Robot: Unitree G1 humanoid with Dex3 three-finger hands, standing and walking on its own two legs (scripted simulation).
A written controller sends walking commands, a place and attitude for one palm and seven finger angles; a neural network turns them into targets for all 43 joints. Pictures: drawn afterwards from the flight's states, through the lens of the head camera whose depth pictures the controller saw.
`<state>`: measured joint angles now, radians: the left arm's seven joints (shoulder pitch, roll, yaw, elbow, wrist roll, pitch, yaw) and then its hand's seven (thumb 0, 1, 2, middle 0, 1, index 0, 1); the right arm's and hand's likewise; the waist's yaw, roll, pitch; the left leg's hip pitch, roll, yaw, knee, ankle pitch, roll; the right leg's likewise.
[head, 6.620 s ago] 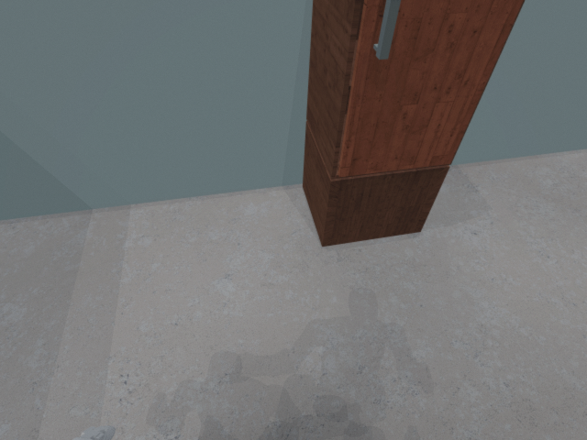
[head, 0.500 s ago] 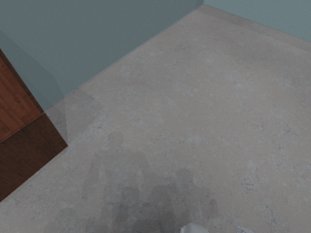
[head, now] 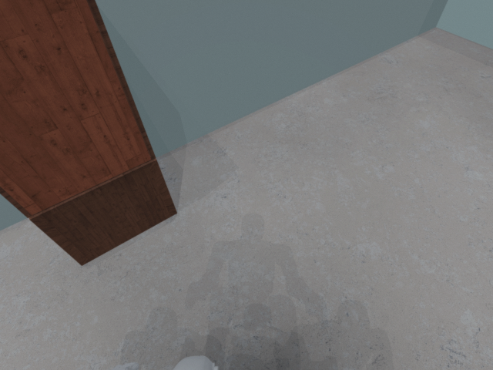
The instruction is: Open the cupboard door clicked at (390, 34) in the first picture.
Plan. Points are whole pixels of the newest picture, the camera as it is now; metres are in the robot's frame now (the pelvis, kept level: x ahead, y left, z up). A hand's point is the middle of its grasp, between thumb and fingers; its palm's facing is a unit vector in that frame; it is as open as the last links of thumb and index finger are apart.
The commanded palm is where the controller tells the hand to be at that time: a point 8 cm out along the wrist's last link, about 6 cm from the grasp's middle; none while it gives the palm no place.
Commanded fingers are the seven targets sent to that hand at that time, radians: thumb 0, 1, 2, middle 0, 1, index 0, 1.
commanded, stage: turn to face it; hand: left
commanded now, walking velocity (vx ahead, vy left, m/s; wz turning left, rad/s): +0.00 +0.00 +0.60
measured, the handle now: out of the picture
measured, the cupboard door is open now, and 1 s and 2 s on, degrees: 0 0 0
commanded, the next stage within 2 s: take the last steps up to it in 0.92 s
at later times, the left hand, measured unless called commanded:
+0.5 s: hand out of the picture +0.05 +0.26 -0.15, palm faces +0.30 -0.91 -0.28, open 7.4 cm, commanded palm none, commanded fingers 0.00 0.90 0.90 -0.20 -0.30 -0.20 -0.30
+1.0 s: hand out of the picture -0.13 +0.19 -0.18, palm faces +0.56 -0.79 -0.25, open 7.4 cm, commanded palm none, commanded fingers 0.00 0.90 0.90 -0.20 -0.30 -0.20 -0.30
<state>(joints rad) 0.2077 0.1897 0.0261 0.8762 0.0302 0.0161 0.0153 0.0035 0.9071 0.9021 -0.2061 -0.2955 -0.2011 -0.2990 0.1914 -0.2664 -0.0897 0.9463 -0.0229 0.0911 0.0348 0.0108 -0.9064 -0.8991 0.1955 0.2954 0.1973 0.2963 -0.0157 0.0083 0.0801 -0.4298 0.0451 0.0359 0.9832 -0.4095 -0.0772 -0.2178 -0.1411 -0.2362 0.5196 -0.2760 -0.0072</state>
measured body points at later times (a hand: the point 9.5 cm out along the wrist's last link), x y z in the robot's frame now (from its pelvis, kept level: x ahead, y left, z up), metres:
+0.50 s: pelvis -0.01 +0.02 +0.00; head +0.02 +0.02 +0.44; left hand +0.03 +0.30 -0.13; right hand +0.13 -0.21 -0.15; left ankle -0.01 +0.14 -0.74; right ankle +0.03 -0.12 -0.71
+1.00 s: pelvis -0.04 +0.00 -0.01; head -0.02 +0.02 +0.44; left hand -0.16 +0.23 -0.16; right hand +0.18 -0.17 -0.15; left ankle -0.12 +0.09 -0.74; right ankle +0.04 -0.11 -0.74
